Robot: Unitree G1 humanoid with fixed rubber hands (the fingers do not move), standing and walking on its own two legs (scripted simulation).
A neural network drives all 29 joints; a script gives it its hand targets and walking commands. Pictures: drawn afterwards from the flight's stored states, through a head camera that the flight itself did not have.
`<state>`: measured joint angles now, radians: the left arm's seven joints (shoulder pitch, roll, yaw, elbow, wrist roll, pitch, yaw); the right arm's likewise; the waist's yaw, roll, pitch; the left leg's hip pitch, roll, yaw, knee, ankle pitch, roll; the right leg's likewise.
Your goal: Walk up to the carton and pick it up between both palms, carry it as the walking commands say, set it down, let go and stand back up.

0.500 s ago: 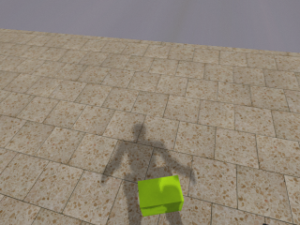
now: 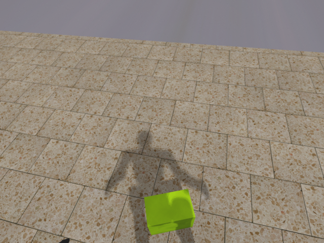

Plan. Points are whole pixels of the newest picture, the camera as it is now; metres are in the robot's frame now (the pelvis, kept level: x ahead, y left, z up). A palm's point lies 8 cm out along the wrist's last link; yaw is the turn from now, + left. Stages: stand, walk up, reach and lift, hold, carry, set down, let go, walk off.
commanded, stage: stand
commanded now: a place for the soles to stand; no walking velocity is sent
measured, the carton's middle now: (169, 212) +0.37 +0.02 -0.67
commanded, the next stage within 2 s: reach and lift in 0.26 s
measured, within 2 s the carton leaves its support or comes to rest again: neither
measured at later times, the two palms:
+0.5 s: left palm (66, 242) +0.16 +0.28 -0.10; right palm (273, 228) +0.18 -0.26 -0.12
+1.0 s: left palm (93, 219) +0.23 +0.25 -0.18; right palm (256, 211) +0.24 -0.25 -0.18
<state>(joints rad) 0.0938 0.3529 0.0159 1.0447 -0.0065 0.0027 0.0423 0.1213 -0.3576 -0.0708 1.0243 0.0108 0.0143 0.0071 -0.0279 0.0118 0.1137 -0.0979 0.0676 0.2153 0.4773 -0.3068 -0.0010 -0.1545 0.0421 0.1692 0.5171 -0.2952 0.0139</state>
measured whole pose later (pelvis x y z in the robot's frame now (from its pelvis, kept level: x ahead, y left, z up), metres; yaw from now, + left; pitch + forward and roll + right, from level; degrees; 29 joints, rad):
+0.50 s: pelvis -0.02 +0.00 -0.02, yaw +7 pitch +1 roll +0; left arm -0.08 0.24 0.10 0.66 0.07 0.27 -0.02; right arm 0.00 -0.31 -0.13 0.62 -0.06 0.25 0.01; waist -0.03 0.05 0.18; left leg -0.35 0.03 0.08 0.67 -0.34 0.02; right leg -0.35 0.00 0.06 0.68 -0.36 0.02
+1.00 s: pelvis -0.11 -0.03 -0.09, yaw +9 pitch +18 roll +0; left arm -0.57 0.30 0.18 0.65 0.08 0.35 -0.01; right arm -0.46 -0.28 -0.20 0.60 0.06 0.31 0.02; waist -0.09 0.00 0.16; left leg -1.07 0.03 -0.01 1.09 -0.33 -0.01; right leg -1.05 0.02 0.02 1.11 -0.36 0.01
